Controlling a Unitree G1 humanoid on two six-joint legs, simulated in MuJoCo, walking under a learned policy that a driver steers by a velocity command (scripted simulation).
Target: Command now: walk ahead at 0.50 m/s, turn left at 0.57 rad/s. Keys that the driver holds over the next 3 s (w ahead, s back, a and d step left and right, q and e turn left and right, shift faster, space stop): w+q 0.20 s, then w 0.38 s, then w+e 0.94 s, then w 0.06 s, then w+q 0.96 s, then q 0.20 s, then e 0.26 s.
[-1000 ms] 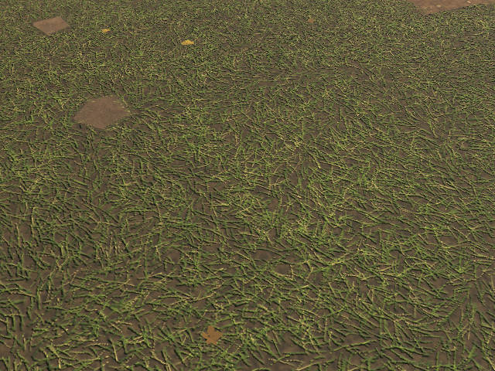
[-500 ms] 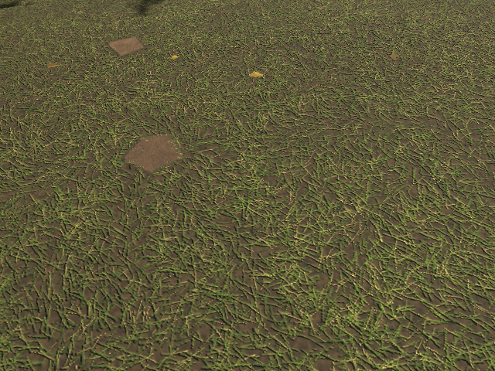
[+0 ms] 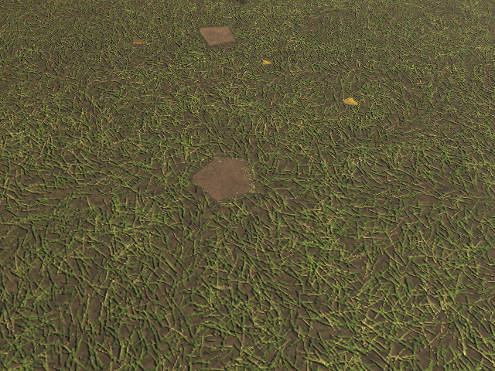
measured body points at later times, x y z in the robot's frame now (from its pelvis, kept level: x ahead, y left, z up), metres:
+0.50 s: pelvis +0.28 -0.05 +0.00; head +0.30 -0.05 +0.45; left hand +0.27 +0.23 -0.12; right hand +0.49 -0.27 -0.10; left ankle +0.30 +0.11 -0.68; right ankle +0.30 -0.15 -0.74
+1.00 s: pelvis +0.53 +0.06 +0.00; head +0.54 +0.07 +0.45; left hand +0.63 +0.34 -0.12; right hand +0.61 -0.21 -0.11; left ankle +0.50 +0.16 -0.74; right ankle +0.60 -0.09 -0.66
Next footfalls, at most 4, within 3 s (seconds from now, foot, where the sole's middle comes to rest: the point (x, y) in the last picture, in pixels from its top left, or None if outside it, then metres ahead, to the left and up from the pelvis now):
0.26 right None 0.34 -0.14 -0.78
0.76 left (179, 341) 0.54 0.17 -0.78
1.28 right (272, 233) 0.87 -0.10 -0.78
1.74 left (229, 167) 1.15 0.03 -0.78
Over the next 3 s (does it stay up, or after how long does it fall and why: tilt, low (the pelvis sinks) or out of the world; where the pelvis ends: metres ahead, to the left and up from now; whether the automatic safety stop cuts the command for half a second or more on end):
stays up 1.60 -0.10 -0.19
